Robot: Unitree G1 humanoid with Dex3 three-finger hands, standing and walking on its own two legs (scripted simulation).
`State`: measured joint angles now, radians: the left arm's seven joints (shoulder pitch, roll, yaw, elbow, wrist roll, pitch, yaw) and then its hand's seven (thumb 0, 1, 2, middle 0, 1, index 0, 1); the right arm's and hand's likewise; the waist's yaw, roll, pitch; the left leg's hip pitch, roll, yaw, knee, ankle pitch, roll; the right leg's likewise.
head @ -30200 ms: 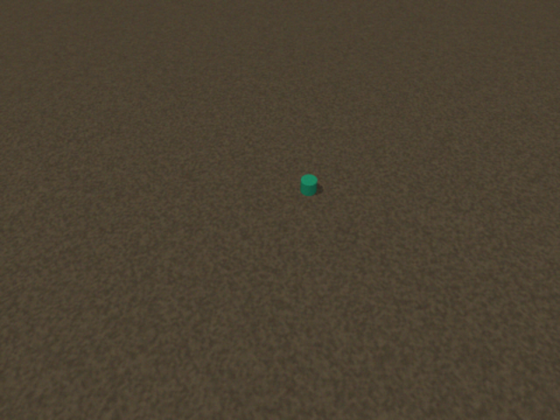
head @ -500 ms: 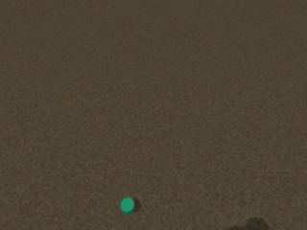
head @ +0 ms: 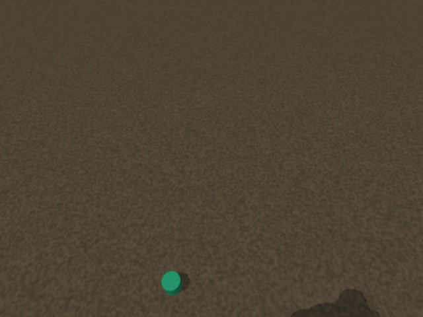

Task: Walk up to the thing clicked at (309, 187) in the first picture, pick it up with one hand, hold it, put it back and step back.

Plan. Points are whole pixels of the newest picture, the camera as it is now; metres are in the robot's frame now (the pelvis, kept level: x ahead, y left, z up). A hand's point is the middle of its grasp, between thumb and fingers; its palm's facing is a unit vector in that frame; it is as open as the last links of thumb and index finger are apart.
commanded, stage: stand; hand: left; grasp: from above
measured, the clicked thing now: (172, 283) +0.40 +0.21 -0.74
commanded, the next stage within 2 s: step back in 1.08 s
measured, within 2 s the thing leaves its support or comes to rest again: neither
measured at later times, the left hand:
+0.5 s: hand out of the picture +0.08 +0.23 -0.16, palm faces +0.01 -0.94 -0.34, open 7.3 cm
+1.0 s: hand out of the picture +0.08 +0.23 -0.15, palm faces -0.01 -0.94 -0.35, open 7.3 cm
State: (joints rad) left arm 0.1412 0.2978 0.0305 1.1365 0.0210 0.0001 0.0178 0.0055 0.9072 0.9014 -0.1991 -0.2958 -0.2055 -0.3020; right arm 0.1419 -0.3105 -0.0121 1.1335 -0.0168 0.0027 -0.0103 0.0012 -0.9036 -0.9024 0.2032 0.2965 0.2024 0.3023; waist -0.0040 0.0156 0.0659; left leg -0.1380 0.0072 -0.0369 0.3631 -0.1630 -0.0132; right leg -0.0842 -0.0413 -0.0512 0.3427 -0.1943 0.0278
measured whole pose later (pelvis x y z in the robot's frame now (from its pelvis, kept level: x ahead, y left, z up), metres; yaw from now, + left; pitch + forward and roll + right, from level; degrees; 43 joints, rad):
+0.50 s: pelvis +0.01 -0.01 +0.00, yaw +0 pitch -3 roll +0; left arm 0.12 0.31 0.03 1.14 0.02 0.00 0.01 0.01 0.91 0.90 -0.20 -0.30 -0.21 -0.30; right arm 0.11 -0.32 -0.01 1.14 -0.01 0.00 -0.01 0.00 -0.90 -0.90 0.20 0.30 0.20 0.30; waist 0.00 0.02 0.06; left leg -0.12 0.02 -0.04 0.33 -0.16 -0.03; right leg -0.07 -0.03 -0.06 0.32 -0.20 0.01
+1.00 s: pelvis +0.01 -0.02 +0.00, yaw +0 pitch -3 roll +0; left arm 0.12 0.33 0.02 1.13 0.01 0.00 0.00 0.01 0.91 0.90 -0.20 -0.30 -0.21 -0.30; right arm 0.12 -0.33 0.00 1.14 -0.01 0.00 0.00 0.00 -0.90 -0.90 0.20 0.30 0.20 0.30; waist 0.00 0.02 0.06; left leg -0.12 0.03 -0.05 0.32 -0.16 -0.04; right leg -0.08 -0.02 -0.06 0.33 -0.20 0.00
